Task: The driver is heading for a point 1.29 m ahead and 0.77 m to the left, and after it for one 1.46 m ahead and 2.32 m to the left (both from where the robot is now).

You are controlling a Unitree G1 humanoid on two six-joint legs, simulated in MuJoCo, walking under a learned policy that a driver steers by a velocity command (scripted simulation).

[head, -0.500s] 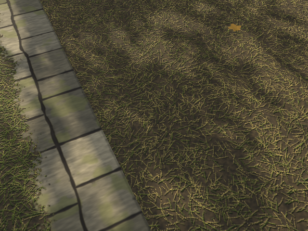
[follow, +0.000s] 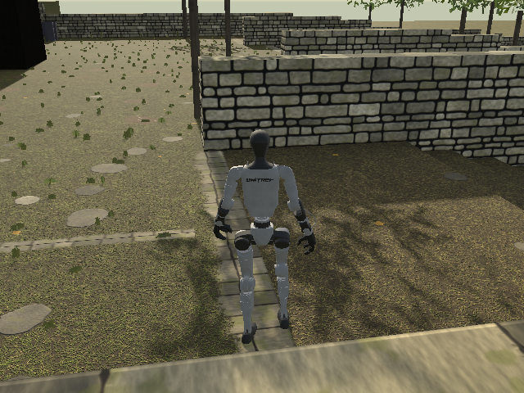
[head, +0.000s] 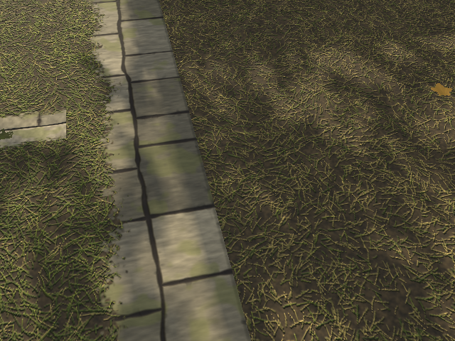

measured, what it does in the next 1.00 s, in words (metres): walks ahead, turning left: right foot, then left foot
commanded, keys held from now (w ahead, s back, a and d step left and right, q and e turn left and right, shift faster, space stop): w+q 0.34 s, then q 0.66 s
